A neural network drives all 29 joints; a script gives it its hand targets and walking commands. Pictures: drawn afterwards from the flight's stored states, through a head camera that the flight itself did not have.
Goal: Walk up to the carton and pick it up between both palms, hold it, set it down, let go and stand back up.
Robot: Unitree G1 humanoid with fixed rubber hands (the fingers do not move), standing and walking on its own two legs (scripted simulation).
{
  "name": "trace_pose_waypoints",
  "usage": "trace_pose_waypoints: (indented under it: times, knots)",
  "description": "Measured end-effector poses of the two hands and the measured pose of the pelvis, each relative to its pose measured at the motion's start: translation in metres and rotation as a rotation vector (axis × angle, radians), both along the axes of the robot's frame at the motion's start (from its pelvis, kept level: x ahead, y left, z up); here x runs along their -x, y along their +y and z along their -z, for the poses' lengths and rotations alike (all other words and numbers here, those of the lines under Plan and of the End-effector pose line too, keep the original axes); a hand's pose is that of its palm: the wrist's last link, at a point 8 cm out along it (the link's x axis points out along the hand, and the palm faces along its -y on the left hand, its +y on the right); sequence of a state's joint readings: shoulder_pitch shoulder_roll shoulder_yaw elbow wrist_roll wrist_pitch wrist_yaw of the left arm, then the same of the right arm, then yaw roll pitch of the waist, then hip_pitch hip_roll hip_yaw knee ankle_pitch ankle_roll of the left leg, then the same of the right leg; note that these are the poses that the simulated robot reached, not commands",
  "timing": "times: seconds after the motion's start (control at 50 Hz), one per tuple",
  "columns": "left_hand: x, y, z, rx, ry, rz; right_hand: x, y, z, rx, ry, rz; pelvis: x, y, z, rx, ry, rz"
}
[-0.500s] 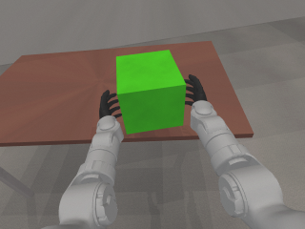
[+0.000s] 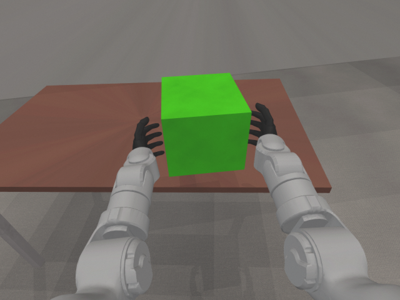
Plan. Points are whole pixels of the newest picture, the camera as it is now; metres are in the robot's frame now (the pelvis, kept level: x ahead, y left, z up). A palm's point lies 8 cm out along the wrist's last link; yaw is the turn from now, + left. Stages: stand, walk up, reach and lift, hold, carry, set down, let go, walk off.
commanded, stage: reach and lift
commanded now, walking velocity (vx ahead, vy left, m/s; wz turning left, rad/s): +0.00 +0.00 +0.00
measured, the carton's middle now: (201, 121) +0.49 +0.04 +0.16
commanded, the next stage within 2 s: hold in 1.04 s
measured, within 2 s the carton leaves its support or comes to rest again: neither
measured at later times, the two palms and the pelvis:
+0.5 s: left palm (142, 149) +0.39 +0.16 +0.16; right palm (264, 138) +0.41 -0.09 +0.17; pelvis +0.00 +0.00 +0.00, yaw +0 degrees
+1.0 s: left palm (138, 139) +0.39 +0.16 +0.18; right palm (265, 131) +0.40 -0.09 +0.19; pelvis +0.00 +0.00 +0.00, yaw +0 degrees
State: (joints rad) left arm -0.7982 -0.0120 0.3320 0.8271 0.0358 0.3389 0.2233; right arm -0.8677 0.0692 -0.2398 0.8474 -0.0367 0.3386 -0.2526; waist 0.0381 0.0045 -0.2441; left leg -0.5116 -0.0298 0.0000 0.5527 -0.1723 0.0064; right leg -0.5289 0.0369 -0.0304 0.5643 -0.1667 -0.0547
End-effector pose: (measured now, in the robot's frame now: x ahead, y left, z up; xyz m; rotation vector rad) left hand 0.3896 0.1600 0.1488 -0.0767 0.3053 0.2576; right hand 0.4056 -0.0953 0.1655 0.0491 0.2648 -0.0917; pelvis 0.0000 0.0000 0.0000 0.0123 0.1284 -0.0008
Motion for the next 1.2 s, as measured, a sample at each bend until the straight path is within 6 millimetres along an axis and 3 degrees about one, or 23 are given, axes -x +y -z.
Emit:
trace_pose_waypoints:
  times: [0.26, 0.62, 0.96, 1.2]
  knots:
    - [-0.002, 0.000, 0.003, 0.006, 0.009, 0.001, -0.002, 0.001, 0.004, 0.000, 0.003, 0.003, -0.001, 0.000, 0.000, 0.000, 0.001, 0.000]
    - [-0.004, 0.002, -0.008, -0.027, 0.002, -0.002, -0.002, 0.003, -0.002, -0.017, 0.000, 0.011, -0.001, 0.000, 0.000, 0.001, 0.001, -0.002]
    - [-0.005, 0.002, -0.028, -0.040, -0.030, 0.012, 0.001, 0.003, -0.021, -0.025, -0.029, 0.030, -0.001, 0.002, -0.001, 0.008, -0.008, -0.008]
    - [0.009, 0.014, -0.042, -0.037, -0.025, 0.003, 0.013, 0.016, -0.032, -0.024, -0.025, 0.020, 0.003, 0.010, -0.003, 0.022, -0.049, -0.018]
